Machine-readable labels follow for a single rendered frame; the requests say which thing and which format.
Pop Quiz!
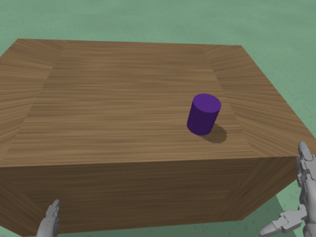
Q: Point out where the right robot arm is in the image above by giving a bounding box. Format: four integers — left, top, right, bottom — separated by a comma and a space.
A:
303, 223, 316, 237

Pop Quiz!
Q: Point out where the can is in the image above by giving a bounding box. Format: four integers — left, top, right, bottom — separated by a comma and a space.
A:
187, 94, 221, 136

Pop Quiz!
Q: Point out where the left robot hand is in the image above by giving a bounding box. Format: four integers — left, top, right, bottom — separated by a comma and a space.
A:
36, 199, 60, 237

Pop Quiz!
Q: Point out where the right robot hand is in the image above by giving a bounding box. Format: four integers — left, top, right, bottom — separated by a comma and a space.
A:
259, 141, 316, 237

